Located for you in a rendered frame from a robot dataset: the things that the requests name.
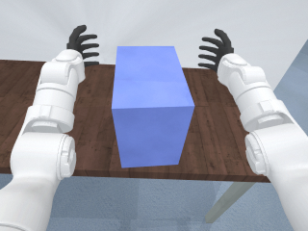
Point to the table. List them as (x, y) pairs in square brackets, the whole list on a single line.
[(214, 148)]

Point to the right robot upper arm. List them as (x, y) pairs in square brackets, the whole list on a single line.
[(280, 152)]

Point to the robot right hand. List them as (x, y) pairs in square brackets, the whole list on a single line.
[(224, 48)]

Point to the left robot forearm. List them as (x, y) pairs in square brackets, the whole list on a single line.
[(52, 110)]

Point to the robot left hand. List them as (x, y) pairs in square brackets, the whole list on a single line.
[(75, 41)]

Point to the left robot upper arm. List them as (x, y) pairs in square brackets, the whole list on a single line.
[(40, 162)]

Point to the right robot forearm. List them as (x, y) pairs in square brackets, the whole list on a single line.
[(253, 95)]

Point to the carton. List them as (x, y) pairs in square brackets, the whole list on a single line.
[(152, 106)]

